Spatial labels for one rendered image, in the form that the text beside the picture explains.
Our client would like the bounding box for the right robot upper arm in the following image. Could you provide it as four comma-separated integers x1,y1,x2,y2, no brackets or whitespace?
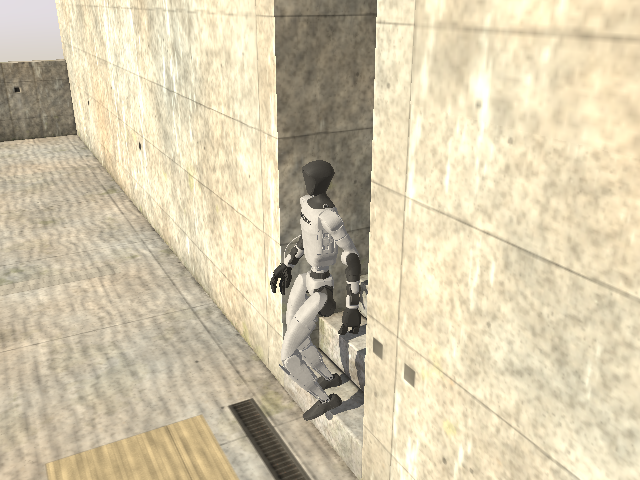
300,195,314,207

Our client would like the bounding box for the right robot hand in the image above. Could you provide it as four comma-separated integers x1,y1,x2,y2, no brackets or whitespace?
270,263,292,295

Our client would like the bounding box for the robot left forearm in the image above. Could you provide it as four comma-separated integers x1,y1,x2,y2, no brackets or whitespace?
345,253,361,309

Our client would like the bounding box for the robot right forearm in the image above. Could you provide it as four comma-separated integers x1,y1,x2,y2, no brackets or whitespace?
284,234,304,268

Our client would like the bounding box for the left robot hand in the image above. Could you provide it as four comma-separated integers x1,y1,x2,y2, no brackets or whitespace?
338,308,361,335

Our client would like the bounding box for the left robot upper arm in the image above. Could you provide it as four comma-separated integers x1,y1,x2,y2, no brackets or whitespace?
319,209,359,266

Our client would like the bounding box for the humanoid robot torso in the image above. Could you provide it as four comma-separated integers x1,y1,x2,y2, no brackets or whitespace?
300,195,338,295

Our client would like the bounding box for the robot right foot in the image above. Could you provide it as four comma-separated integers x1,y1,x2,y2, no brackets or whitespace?
308,373,342,392

